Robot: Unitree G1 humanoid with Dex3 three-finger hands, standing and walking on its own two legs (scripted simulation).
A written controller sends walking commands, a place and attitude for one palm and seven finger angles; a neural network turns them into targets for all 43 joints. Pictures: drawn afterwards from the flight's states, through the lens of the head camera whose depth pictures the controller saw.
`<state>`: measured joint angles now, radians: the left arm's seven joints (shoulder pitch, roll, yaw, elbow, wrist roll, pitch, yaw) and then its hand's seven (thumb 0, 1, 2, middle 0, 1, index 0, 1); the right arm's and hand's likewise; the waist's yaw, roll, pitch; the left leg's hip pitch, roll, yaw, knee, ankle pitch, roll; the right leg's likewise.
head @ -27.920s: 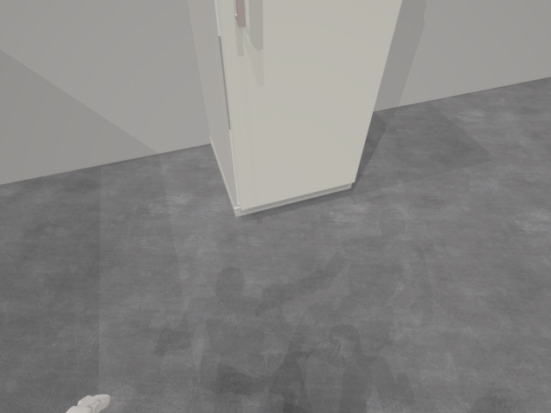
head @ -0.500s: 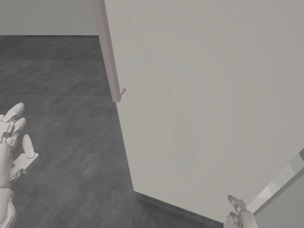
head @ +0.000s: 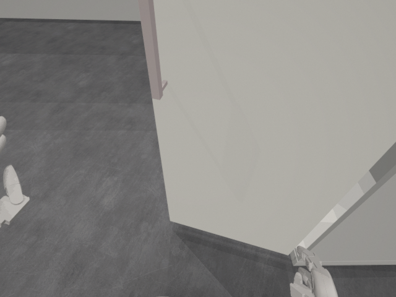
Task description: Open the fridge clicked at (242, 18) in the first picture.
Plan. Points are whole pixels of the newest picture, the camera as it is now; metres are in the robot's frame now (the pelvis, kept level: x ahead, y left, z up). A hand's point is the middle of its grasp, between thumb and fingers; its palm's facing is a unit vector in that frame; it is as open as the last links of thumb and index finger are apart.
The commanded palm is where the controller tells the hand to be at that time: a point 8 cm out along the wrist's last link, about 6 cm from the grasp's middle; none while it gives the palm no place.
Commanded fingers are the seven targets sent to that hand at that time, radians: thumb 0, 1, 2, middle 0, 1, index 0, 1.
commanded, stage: step back with the hand held close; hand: left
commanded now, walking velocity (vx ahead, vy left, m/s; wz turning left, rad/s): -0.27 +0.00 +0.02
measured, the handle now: (153, 27) +0.52 +0.14 +0.28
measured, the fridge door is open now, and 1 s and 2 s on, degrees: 73 73 73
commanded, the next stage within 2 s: stop stepping back and stand still in 0.60 s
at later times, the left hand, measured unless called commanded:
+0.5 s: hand out of the picture +0.09 +0.28 +0.17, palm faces +0.54 -0.74 -0.41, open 7.4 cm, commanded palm +0.02 +0.31 +0.19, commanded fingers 0.00 0.90 0.90 -0.20 -0.30 -0.20 -0.30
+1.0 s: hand out of the picture +0.00 +0.30 +0.18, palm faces +0.47 -0.81 -0.36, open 7.4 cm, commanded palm -0.07 +0.32 +0.19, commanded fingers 0.00 0.90 0.90 -0.20 -0.30 -0.20 -0.30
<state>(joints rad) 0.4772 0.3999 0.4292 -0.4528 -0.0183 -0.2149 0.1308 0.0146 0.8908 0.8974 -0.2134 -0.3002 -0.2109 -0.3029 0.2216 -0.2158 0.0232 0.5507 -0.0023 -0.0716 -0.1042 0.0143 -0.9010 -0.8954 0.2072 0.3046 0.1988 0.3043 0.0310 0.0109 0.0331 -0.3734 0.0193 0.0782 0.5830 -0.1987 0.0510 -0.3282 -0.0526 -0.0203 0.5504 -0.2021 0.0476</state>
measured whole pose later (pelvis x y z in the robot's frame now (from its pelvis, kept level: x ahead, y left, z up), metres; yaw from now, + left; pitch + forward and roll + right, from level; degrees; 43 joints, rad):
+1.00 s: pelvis -0.21 +0.02 +0.00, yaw +0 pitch -1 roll +0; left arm 0.42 0.42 0.42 -0.42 -0.04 -0.20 0.15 0.01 0.89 0.90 -0.21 -0.30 -0.21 -0.30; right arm 0.22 -0.18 0.03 0.65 -0.01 -0.15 -0.10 0.01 -0.90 -0.89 0.21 0.30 0.20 0.30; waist -0.01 -0.06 -0.03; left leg -0.33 0.01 0.05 0.52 -0.18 0.02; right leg -0.28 -0.02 0.06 0.63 -0.39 0.02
